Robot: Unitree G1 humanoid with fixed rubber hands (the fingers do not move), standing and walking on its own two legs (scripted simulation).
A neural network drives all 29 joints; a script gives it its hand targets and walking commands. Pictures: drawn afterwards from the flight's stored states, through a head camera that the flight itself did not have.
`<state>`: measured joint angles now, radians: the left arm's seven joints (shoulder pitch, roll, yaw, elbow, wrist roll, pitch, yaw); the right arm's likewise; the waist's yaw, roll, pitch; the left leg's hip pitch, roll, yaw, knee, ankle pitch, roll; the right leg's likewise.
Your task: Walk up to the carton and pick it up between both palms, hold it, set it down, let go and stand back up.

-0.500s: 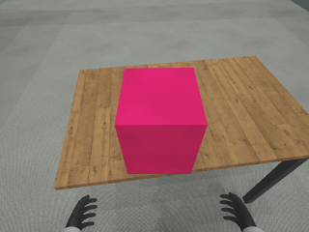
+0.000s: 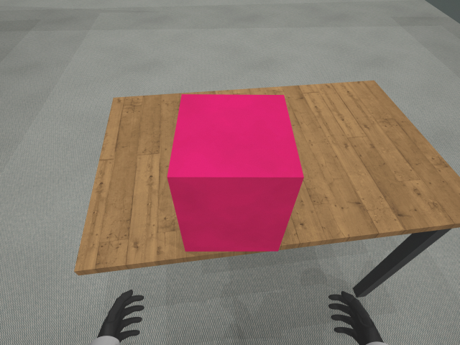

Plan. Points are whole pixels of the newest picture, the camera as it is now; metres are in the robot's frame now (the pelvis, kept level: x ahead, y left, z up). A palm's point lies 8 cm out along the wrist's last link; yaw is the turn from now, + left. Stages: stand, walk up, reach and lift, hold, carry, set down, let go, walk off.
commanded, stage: let go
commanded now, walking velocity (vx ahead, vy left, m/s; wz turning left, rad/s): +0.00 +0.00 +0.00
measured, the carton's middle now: (232, 176) +0.42 +0.01 +0.04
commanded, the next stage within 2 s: stand in 0.36 s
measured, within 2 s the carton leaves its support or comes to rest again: neither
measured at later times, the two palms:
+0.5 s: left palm out of the picture +0.13 +0.24 -0.10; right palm out of the picture +0.12 -0.23 -0.12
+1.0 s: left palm out of the picture +0.07 +0.23 -0.14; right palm out of the picture -0.05 -0.19 -0.16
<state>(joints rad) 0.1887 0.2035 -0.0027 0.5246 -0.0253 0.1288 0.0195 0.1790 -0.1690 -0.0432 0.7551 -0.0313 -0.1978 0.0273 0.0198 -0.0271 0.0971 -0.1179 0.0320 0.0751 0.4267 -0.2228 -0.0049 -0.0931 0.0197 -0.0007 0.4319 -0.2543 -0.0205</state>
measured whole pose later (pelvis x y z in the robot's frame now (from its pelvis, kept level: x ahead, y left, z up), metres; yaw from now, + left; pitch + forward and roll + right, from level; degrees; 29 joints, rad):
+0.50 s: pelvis +0.00 +0.01 -0.01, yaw -2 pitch -2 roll +0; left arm 0.25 0.21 0.02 0.61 0.03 0.02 -0.01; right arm 0.18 -0.18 -0.06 0.75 -0.04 0.00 0.01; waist 0.01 0.00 0.04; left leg -0.24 0.04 0.12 0.58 -0.30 0.01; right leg -0.24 0.02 0.04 0.60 -0.32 -0.01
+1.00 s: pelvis -0.01 +0.02 -0.01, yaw -9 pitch -1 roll +1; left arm 0.33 0.14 0.02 0.91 0.02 0.00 0.03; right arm 0.35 -0.14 -0.05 1.02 -0.02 0.02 -0.03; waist -0.02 0.01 -0.03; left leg -0.25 0.00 0.10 0.58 -0.31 0.04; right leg -0.24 0.02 0.06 0.60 -0.33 -0.01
